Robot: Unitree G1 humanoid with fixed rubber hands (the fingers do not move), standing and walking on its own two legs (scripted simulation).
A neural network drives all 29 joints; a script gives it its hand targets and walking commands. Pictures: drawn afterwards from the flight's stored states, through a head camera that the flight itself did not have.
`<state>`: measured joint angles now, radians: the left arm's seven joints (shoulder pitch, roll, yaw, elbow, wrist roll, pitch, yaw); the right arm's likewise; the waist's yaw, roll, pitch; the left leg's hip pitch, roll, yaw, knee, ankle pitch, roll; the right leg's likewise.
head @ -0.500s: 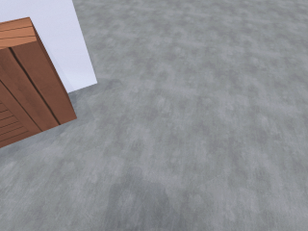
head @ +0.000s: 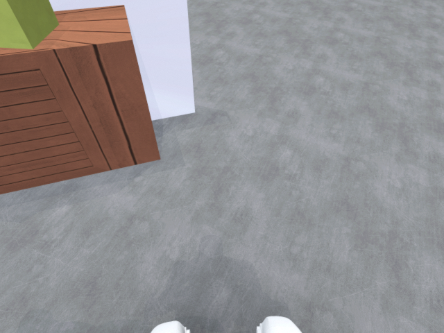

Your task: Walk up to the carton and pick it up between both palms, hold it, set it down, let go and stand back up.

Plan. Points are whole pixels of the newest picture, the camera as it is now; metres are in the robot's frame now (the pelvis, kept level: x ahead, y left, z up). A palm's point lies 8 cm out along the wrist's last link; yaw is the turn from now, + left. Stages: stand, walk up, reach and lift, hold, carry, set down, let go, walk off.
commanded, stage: walk up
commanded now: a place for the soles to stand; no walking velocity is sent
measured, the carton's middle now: out of the picture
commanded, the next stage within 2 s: none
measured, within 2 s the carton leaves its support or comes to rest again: neither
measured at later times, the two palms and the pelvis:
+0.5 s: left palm out of the picture +0.13 +0.38 -0.12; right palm (262, 222) +0.36 -0.10 -0.11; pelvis +0.19 +0.12 +0.00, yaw +14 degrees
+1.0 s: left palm out of the picture +0.31 +0.49 -0.09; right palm (206, 167) +0.53 +0.03 -0.10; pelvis +0.37 +0.24 +0.02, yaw +21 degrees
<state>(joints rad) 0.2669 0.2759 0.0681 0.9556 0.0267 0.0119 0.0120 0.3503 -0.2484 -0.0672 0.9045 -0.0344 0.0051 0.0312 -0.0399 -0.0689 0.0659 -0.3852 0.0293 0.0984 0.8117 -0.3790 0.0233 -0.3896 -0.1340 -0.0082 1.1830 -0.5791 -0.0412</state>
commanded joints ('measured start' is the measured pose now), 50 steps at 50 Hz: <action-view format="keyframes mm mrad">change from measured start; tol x32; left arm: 1 6 83 14 -162 -7 -54 -8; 6 401 144 59 -112 37 -80 10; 50 136 213 33 -277 24 -104 28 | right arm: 1 -19 -249 -43 -95 -22 -17 -32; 16 -151 -47 10 -204 -2 -7 56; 22 285 -258 -94 -112 -26 -50 34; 50 -74 -62 -17 -260 2 -22 72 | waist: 1 5 233 43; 7 176 -252 -41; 23 -148 351 -262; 50 59 -132 29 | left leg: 1 31 321 -530 -542 -374 283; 9 -563 49 -228 504 -73 -50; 20 246 -36 59 -162 204 33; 22 613 132 -369 -300 -21 197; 24 480 324 -770 -533 -248 323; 35 -22 167 -264 -334 102 209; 40 -509 7 -165 499 -190 -43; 50 -28 66 -33 -22 65 -29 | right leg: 1 -162 -45 51 -145 -24 4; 5 419 104 -127 -569 313 9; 8 368 -422 757 -1063 -331 -222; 15 331 -253 -14 -850 685 -189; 19 172 -203 -180 -753 509 -160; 25 -303 20 17 257 47 -12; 36 318 105 -134 -531 349 -15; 39 382 -397 742 -1019 -366 -266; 50 119 -204 -29 -831 267 -175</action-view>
